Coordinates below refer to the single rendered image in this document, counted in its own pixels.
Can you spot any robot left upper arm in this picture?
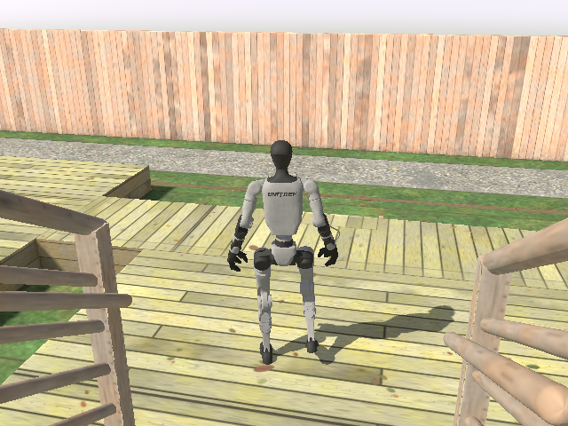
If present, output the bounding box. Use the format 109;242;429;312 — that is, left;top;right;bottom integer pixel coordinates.
240;179;264;229

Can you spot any robot right upper arm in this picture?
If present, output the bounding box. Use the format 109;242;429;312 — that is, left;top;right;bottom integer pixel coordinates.
301;178;326;227

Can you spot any left robot forearm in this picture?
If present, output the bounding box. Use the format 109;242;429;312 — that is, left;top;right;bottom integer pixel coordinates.
230;215;248;254

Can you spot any left robot hand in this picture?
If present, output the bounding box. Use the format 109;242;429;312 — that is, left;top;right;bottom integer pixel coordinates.
227;250;248;272

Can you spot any right robot hand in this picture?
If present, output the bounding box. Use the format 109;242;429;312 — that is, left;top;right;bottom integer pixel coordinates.
318;245;338;266

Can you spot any right robot foot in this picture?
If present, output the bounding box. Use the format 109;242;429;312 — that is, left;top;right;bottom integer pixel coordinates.
305;338;319;353

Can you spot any humanoid robot torso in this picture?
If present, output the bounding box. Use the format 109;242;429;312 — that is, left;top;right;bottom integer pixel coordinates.
262;174;304;266

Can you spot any right robot forearm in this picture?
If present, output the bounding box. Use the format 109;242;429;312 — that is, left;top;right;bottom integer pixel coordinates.
318;213;336;250

